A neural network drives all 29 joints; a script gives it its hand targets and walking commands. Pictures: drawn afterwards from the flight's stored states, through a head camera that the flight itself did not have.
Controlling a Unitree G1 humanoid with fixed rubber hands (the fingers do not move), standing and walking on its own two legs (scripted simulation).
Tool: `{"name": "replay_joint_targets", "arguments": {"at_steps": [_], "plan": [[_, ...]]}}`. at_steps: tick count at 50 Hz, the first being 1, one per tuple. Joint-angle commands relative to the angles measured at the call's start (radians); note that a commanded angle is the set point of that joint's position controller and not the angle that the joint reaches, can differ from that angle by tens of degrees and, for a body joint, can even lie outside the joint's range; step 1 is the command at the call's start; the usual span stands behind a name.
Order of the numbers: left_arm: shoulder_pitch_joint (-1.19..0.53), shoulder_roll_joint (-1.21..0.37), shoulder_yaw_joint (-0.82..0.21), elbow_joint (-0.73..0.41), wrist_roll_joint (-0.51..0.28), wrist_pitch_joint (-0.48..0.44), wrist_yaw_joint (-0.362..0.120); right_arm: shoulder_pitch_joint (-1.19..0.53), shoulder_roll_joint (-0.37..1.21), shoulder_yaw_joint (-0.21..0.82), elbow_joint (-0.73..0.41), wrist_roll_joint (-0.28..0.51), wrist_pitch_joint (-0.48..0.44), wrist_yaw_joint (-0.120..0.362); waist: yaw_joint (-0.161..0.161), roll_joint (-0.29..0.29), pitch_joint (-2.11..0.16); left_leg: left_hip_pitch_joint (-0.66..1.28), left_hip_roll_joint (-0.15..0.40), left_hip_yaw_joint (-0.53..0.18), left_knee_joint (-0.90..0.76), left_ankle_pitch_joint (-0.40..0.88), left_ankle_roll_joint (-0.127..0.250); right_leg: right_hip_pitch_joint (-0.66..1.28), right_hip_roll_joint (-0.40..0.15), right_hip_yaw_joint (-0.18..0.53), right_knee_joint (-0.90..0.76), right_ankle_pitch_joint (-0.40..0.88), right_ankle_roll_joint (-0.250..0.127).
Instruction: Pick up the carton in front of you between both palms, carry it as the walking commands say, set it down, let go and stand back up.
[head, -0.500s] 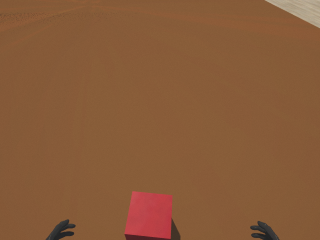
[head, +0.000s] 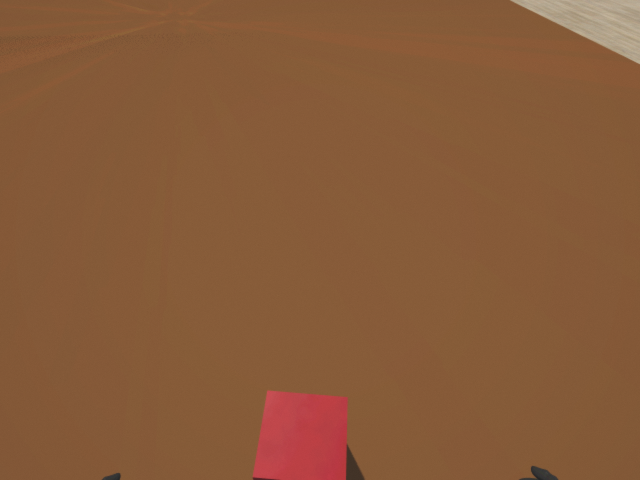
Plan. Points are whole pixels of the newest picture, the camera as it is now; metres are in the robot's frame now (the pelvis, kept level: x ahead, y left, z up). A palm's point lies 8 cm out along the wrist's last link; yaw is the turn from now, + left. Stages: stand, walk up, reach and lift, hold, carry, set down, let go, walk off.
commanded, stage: stand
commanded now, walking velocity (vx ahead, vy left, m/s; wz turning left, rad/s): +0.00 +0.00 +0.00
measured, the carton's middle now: (303, 450) +0.38 +0.04 -0.65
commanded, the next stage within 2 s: none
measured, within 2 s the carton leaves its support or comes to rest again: neither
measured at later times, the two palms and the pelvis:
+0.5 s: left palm out of the picture +0.07 +0.30 -0.10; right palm out of the picture +0.08 -0.31 -0.09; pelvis -0.02 +0.00 +0.01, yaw +0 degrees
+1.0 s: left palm out of the picture +0.06 +0.31 -0.10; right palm out of the picture +0.07 -0.31 -0.09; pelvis -0.02 +0.00 +0.01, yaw +0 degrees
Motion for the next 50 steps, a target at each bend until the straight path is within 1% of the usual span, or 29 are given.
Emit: {"name": "replay_joint_targets", "arguments": {"at_steps": [1, 11, 24, 50], "plan": [[-0.012, 0.148, 0.033, -0.038, 0.000, -0.014, 0.003, -0.042, -0.166, -0.034, -0.038, 0.002, -0.013, -0.004, -0.001, 0.026, -0.043, 0.129, 0.128, -0.126, -0.049, 0.308, -0.001, -0.099, -0.101, 0.062, -0.062, 0.310, 0.005], [-0.023, 0.165, 0.024, 0.020, -0.001, -0.020, 0.000, -0.051, -0.182, -0.028, 0.014, 0.007, -0.015, 0.000, -0.003, 0.026, -0.016, 0.126, 0.134, -0.128, -0.085, 0.248, 0.000, -0.093, -0.108, 0.077, -0.101, 0.266, -0.002], [-0.041, 0.181, 0.013, 0.084, -0.003, -0.026, -0.003, -0.058, -0.200, -0.022, 0.067, 0.013, -0.016, 0.005, -0.004, 0.027, 0.001, 0.125, 0.141, -0.133, -0.120, 0.202, -0.002, -0.088, -0.113, 0.086, -0.135, 0.228, -0.008], [-0.070, 0.199, 0.002, 0.161, -0.007, -0.030, -0.005, -0.068, -0.221, -0.017, 0.125, 0.018, -0.016, 0.010, -0.005, 0.029, -0.002, 0.135, 0.150, -0.140, -0.144, 0.212, 0.003, -0.076, -0.121, 0.086, -0.159, 0.230, -0.011]]}}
